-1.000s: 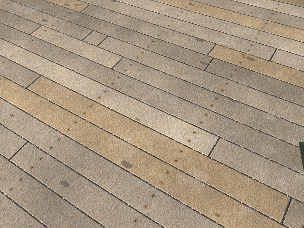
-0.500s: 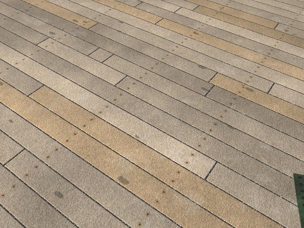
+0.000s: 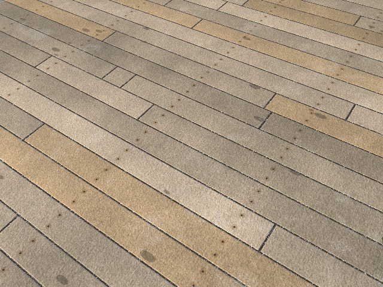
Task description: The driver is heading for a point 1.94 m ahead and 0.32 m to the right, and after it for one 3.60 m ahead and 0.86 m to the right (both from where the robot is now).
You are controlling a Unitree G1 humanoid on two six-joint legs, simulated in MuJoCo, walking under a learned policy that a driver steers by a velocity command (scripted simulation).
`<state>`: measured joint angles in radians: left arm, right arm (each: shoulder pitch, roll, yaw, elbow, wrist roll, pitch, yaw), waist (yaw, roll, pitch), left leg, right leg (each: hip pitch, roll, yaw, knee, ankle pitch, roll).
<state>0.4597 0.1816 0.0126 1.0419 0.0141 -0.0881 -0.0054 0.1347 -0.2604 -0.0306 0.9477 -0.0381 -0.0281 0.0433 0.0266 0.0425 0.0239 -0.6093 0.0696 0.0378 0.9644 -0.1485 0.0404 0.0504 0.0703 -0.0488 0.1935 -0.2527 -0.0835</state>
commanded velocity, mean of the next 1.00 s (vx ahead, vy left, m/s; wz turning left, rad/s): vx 0.49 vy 0.00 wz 0.00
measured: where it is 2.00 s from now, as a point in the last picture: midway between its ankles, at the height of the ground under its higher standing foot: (208, 152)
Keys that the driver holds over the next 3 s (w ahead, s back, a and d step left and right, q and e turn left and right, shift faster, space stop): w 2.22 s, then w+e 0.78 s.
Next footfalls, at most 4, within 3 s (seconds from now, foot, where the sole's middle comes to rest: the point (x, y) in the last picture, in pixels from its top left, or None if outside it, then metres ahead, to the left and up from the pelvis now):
0.22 left None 0.30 0.08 -0.78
0.76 right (238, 257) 0.61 -0.08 -0.78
1.30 left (190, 188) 0.90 0.10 -0.78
1.86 right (229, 133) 1.20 -0.07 -0.78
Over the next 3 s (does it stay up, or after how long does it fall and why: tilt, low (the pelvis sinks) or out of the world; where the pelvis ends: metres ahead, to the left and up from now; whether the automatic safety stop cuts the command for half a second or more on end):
stays up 1.62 -0.04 -0.03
